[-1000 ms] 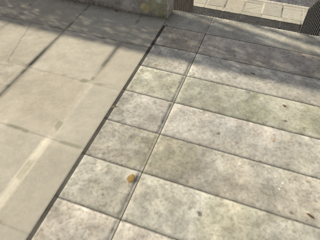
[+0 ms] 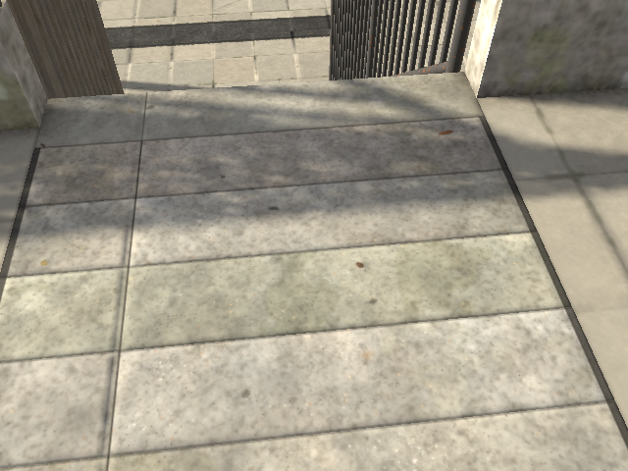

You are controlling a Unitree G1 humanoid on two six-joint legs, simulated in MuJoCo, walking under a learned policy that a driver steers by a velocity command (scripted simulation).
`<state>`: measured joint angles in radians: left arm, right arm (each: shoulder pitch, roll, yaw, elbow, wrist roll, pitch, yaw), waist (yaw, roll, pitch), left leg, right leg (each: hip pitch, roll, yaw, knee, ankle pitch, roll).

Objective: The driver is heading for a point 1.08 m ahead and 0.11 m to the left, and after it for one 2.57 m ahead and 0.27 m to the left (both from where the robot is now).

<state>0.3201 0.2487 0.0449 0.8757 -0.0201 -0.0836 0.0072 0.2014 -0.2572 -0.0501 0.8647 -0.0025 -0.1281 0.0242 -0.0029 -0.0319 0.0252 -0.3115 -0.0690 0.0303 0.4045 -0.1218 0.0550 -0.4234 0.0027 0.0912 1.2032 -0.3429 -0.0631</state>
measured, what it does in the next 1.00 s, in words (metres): walks ahead: right foot, then left foot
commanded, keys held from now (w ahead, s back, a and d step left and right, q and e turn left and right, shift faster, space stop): w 0.52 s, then w+q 0.48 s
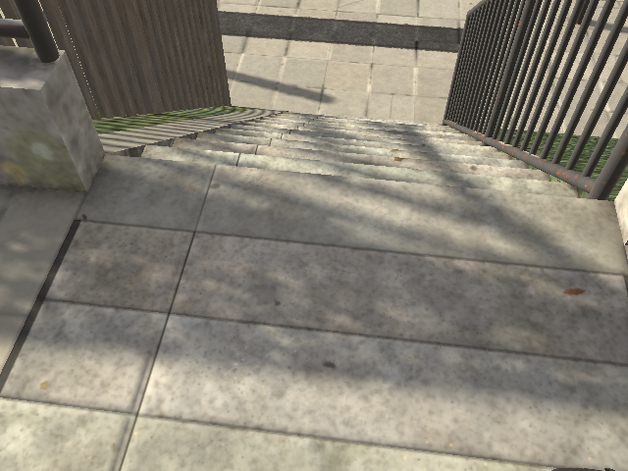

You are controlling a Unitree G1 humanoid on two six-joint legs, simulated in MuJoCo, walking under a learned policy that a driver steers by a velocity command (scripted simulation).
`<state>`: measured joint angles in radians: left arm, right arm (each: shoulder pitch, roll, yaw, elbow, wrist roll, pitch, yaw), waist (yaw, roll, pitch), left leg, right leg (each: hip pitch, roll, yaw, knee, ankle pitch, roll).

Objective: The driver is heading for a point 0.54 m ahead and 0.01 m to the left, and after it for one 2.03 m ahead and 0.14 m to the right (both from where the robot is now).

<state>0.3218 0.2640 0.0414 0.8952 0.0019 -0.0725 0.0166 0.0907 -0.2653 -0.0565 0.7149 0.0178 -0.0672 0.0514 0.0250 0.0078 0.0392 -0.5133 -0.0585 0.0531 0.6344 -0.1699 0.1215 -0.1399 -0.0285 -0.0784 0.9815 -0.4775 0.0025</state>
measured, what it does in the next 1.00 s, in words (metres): walks ahead: right foot, then left foot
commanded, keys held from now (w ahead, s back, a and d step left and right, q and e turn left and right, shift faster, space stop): w+q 0.08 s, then w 0.42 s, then no key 0.44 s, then e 0.06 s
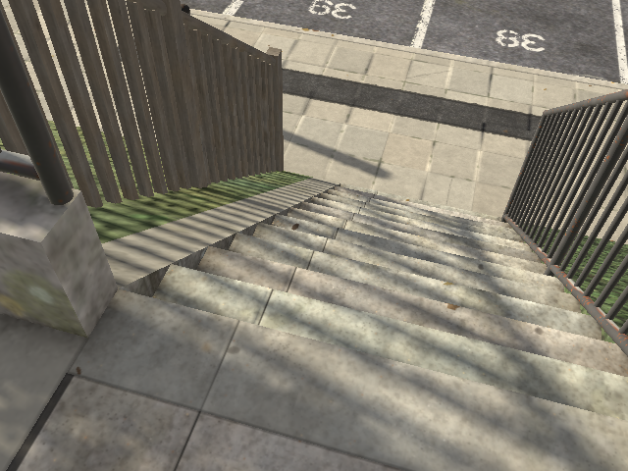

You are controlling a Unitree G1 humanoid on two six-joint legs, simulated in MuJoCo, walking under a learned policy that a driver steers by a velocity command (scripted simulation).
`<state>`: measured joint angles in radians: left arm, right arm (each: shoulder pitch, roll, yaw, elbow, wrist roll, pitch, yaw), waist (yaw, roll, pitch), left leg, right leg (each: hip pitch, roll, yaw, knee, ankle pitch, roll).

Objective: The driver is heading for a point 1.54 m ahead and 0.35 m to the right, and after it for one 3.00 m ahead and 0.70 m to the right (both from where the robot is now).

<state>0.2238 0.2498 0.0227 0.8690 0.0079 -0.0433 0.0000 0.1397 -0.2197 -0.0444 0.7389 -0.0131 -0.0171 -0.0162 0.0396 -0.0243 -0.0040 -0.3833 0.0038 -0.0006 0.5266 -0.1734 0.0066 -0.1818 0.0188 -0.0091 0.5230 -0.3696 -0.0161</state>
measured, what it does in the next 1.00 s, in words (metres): steps on the spot, turning right: right foot, then left foot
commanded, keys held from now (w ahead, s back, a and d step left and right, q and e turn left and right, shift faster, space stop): e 0.46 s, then no key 0.54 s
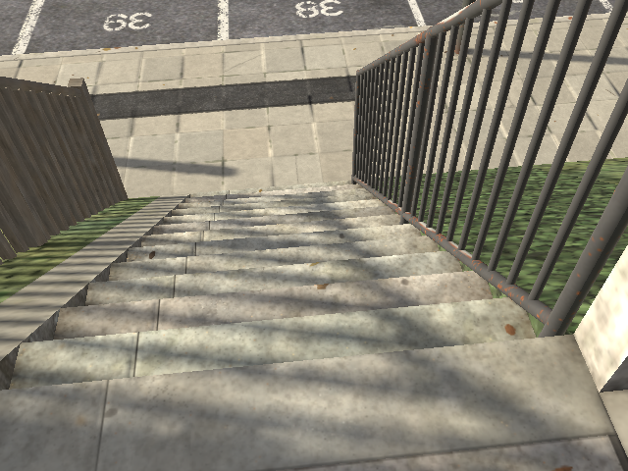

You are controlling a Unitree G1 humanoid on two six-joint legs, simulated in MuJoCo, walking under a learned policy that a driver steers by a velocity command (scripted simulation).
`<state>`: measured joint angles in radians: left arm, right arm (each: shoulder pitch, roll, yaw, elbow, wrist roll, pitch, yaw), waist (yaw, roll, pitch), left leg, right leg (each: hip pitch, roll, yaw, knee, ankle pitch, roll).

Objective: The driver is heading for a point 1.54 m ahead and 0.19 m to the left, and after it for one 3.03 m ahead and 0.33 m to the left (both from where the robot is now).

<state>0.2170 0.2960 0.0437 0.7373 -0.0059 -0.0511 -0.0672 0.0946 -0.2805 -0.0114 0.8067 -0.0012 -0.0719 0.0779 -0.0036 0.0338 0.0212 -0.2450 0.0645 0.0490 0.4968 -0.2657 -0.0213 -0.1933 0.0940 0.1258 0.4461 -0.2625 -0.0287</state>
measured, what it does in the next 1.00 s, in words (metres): stands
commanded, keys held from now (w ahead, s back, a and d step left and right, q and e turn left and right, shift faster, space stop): no key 1.00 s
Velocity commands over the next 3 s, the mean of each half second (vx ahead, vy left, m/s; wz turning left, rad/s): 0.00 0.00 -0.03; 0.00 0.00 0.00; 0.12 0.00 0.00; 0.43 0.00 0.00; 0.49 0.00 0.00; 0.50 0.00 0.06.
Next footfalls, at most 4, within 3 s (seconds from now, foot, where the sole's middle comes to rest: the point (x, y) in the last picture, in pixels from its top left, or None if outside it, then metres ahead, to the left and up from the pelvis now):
1.56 right None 0.11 -0.12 -0.78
2.02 left None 0.46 0.10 -0.78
2.54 right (386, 392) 0.66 -0.12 -0.78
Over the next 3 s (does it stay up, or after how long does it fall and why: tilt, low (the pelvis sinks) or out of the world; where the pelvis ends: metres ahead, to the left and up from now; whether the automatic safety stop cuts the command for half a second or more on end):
stays up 0.71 -0.01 -0.08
